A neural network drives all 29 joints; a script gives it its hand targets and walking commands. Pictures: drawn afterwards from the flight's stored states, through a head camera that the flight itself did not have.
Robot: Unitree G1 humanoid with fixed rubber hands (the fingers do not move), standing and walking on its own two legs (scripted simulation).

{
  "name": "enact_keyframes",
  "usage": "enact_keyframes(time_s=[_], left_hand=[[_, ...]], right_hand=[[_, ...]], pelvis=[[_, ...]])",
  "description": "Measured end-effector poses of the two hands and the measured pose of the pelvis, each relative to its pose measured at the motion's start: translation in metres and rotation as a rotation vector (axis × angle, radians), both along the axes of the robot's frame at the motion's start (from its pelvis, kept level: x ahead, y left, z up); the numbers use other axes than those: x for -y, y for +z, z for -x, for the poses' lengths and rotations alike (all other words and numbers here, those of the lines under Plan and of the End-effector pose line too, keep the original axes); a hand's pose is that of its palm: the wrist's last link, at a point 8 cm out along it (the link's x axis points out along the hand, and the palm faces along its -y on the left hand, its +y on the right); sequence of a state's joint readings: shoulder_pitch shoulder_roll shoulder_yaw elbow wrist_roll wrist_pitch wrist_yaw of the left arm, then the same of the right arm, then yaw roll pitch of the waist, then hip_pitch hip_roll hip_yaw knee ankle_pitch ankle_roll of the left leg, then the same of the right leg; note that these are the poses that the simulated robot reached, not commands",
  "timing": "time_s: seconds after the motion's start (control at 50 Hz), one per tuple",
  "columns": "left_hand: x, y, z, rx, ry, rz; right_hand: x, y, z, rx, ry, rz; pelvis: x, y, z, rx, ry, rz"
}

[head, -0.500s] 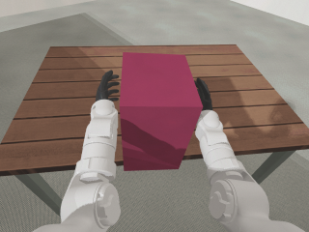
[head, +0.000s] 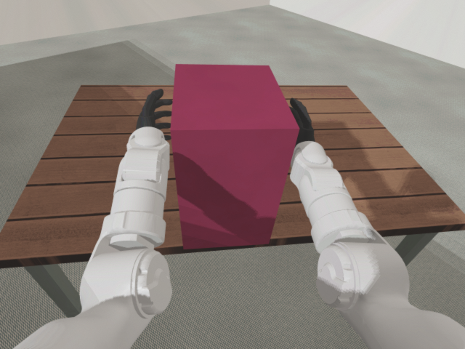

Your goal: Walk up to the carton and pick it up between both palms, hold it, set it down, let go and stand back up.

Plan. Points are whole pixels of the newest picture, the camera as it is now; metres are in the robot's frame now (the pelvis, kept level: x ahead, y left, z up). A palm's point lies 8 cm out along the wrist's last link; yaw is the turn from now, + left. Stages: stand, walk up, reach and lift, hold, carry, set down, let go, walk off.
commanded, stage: reach and lift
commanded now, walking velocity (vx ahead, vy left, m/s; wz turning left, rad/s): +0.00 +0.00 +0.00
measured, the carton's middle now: (225, 159) +0.42 +0.00 +0.13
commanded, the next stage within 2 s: none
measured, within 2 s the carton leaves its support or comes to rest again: neither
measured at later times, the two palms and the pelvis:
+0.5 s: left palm (140, 113) +0.39 +0.13 +0.24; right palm (306, 124) +0.39 -0.13 +0.23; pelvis -0.01 +0.00 +0.00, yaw +0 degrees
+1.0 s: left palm (133, 99) +0.38 +0.13 +0.27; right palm (315, 106) +0.38 -0.13 +0.27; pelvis +0.00 +0.01 +0.00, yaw +0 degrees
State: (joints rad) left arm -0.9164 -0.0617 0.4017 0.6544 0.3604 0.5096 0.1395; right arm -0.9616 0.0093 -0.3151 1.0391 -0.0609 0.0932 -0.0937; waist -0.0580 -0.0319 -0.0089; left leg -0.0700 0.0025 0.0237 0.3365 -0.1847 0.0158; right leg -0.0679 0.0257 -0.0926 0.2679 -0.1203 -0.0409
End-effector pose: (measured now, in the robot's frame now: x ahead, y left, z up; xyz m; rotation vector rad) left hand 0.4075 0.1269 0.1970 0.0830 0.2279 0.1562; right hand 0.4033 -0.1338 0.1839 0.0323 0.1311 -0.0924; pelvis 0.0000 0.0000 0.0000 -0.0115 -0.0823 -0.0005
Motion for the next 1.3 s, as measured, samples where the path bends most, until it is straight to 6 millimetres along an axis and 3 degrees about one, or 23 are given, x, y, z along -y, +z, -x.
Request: enact_keyframes(time_s=[0.24,0.6,1.0,1.3], left_hand=[[0.000,0.016,0.006,0.024,-0.007,0.004],[-0.008,0.057,0.014,0.051,-0.005,0.006],[-0.008,0.076,0.024,0.073,-0.029,0.023],[-0.010,0.098,0.021,0.073,-0.042,0.027]], right_hand=[[0.000,0.019,0.006,0.025,-0.003,0.005],[-0.007,0.059,0.013,0.049,-0.006,-0.019],[-0.006,0.088,0.025,0.069,-0.020,-0.024],[-0.009,0.113,0.022,0.061,-0.020,-0.018]], pelvis=[[-0.002,0.000,0.000,0.023,0.003,0.003],[-0.005,-0.001,0.006,0.027,0.006,0.003],[-0.009,-0.002,0.001,0.049,0.002,0.012],[-0.005,-0.002,-0.002,0.037,0.006,0.012]])
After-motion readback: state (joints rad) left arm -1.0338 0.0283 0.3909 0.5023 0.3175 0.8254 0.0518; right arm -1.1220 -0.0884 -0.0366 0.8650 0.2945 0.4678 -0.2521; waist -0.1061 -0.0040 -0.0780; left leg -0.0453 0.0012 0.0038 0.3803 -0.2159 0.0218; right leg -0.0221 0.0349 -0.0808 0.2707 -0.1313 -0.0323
